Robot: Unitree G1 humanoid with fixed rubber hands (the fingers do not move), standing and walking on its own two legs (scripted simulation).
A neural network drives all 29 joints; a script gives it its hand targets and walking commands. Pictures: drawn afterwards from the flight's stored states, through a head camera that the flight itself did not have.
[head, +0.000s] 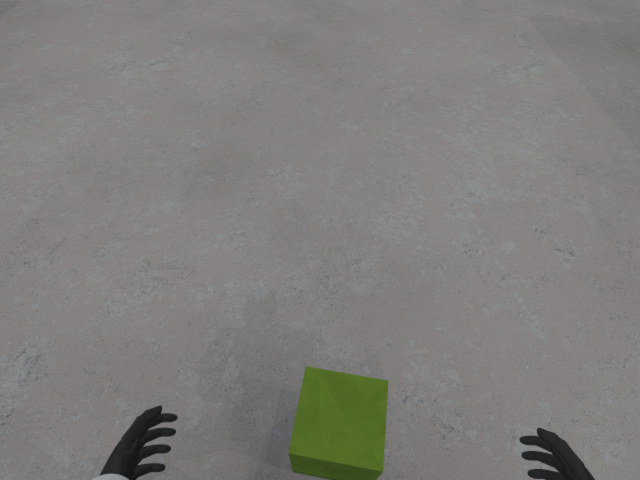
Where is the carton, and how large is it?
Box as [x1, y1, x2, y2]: [288, 366, 387, 479]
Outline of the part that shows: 306,366 288,452 293,471 330,479 376,479 382,471 387,380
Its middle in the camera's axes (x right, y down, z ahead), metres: +0.04 +0.49 +1.01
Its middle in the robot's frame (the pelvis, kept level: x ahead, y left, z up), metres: +0.34 -0.03 -0.62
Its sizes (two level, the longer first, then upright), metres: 0.210 0.200 0.250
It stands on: the floor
